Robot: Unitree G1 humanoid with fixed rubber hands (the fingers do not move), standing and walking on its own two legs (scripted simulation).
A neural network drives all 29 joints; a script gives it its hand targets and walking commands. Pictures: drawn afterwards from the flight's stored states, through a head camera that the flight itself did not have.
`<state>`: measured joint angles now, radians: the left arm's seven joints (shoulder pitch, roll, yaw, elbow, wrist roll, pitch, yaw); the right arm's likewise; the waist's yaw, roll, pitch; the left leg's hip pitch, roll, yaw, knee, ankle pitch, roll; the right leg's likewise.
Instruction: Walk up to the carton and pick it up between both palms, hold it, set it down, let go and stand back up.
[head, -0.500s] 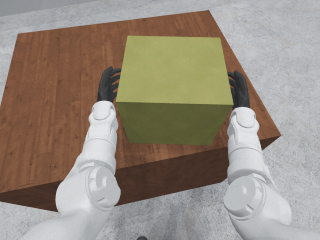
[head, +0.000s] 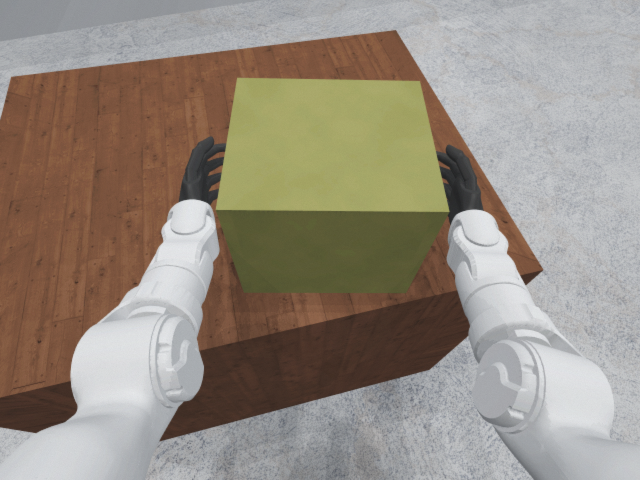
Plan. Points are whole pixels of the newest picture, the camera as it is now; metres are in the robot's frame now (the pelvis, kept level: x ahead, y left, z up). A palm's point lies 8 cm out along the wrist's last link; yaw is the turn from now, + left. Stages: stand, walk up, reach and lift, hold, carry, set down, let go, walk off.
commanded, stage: set down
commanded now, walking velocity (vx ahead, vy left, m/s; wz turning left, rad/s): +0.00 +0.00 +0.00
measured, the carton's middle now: (327, 192) +0.50 +0.01 +0.01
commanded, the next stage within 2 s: none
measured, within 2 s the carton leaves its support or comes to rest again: neither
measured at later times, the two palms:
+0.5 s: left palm (146, 195) +0.47 +0.24 +0.05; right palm (478, 186) +0.48 -0.19 +0.05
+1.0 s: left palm (106, 133) +0.47 +0.25 +0.15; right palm (531, 125) +0.48 -0.20 +0.16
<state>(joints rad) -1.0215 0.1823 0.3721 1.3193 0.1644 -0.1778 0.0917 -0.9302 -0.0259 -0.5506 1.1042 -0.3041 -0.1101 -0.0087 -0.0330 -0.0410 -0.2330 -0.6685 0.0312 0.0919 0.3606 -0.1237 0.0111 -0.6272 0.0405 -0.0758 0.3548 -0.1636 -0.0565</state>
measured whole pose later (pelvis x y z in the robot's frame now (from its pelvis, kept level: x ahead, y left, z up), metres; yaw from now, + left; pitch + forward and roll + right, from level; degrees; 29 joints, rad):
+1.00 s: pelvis -0.03 +0.01 -0.01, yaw +1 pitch +27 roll -1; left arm -1.36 0.42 -0.22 1.49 -0.42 -0.05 0.03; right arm -1.31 -0.45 0.07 1.44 0.42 -0.01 0.07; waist -0.01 -0.02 -0.30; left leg -0.85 0.03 0.05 0.53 -0.16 0.01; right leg -0.78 0.03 -0.11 0.50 -0.20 -0.05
